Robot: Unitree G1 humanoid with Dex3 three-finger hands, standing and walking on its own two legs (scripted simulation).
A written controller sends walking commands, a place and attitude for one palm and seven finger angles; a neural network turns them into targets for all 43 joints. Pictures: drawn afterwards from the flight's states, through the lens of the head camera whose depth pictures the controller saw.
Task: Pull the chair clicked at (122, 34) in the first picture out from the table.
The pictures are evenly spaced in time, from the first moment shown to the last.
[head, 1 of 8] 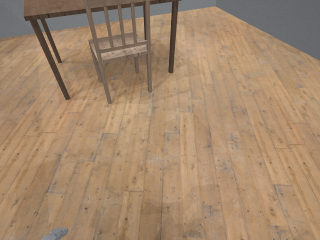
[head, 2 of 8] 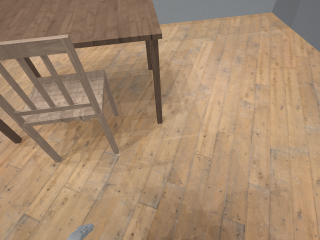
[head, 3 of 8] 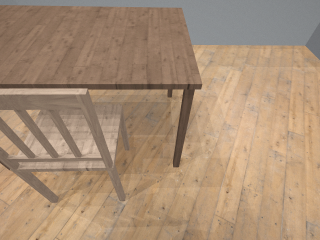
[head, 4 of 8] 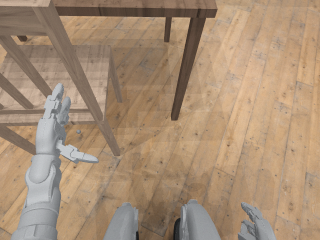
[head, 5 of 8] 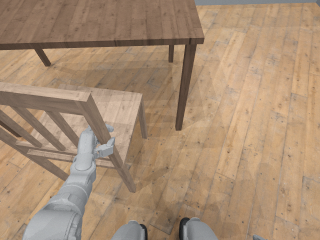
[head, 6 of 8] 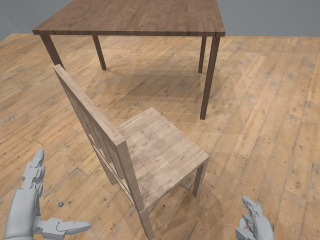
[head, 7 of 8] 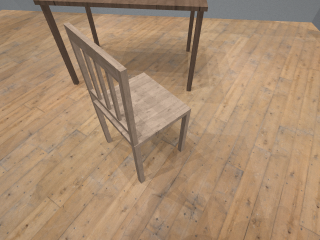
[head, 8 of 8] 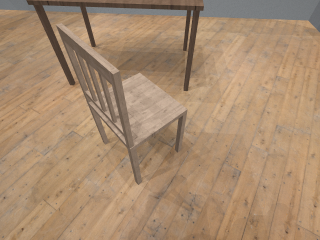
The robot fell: no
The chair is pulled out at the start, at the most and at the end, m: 0.00 0.62 0.62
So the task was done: yes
